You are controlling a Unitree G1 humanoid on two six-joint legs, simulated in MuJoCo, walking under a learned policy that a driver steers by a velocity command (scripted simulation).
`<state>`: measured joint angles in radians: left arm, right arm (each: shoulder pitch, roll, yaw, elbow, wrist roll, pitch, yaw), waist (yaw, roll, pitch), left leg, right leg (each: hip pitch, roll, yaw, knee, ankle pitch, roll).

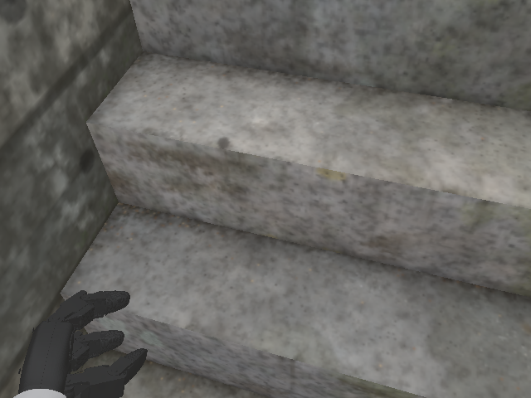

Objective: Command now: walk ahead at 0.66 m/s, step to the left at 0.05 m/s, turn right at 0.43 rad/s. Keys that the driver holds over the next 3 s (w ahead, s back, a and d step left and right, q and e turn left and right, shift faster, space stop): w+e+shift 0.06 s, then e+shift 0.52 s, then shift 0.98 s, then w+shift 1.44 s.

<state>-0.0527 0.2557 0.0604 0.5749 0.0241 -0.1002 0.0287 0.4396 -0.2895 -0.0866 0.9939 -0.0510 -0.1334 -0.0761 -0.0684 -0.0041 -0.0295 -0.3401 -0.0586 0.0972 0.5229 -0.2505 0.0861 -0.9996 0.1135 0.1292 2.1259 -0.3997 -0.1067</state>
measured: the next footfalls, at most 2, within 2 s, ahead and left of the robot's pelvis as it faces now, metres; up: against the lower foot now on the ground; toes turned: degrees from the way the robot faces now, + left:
right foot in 0.26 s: +0.23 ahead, -0.18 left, +0.22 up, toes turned -16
left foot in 0.80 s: +0.28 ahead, -0.02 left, +0.22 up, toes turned -39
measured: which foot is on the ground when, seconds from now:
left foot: down 0.00-0.26, up 0.28-0.78, down 0.80-1.00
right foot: up 0.00-0.24, down 0.26-0.80, up 0.82-1.00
